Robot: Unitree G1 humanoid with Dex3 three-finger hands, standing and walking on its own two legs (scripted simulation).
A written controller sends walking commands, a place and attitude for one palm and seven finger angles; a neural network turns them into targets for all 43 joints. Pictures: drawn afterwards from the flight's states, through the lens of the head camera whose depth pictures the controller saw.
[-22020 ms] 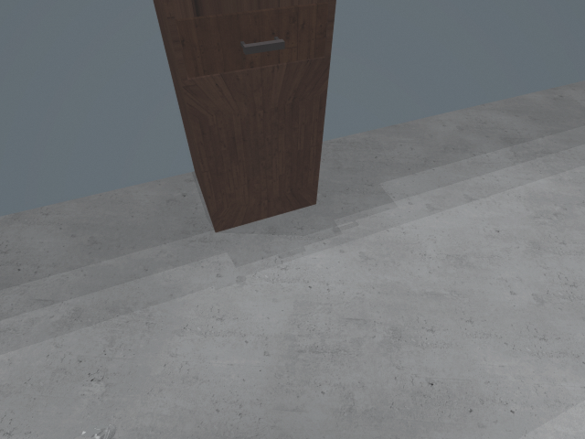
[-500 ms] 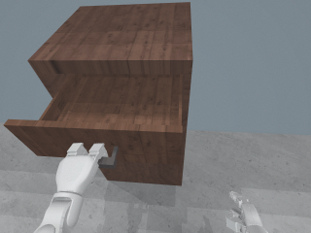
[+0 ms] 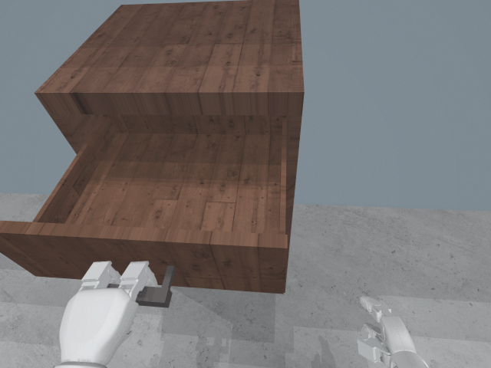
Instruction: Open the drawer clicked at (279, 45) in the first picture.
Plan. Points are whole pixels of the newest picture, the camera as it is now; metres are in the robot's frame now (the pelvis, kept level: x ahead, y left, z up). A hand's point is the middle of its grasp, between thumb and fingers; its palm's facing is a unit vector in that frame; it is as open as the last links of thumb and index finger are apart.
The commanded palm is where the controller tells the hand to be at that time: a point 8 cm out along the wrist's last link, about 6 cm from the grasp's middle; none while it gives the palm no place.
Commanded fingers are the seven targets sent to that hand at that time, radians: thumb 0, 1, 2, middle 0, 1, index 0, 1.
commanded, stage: pull the drawer open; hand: left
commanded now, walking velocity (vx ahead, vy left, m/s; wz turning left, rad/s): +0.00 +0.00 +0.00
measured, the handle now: (132, 282) +0.22 +0.21 +0.05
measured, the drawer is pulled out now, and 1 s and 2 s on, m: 0.27 0.29 0.28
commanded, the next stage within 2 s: open the thumb to release the handle in 0.40 s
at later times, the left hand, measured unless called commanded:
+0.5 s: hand (114, 348) +0.13 +0.21 +0.03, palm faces +0.02 -0.13 -0.99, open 5.8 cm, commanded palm +0.11 +0.22 +0.09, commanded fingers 0.00 0.83 0.87 -0.40 -1.34 -0.40 -1.34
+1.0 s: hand (116, 341) +0.14 +0.21 +0.04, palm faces +0.04 -0.12 -0.99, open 12.1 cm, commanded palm +0.11 +0.22 +0.09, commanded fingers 0.00 -0.50 0.30 -0.30 -1.20 -0.30 -1.20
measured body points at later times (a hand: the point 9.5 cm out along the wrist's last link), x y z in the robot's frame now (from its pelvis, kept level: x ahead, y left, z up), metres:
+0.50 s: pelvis -0.01 +0.00 +0.00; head +0.01 -0.03 +0.44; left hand +0.13 +0.21 +0.09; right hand +0.20 -0.22 -0.10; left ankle -0.06 +0.12 -0.72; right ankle +0.03 -0.11 -0.72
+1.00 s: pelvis -0.03 -0.01 +0.00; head -0.01 -0.04 +0.45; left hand +0.13 +0.21 +0.09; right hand +0.21 -0.20 -0.09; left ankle -0.06 +0.12 -0.72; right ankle +0.03 -0.11 -0.72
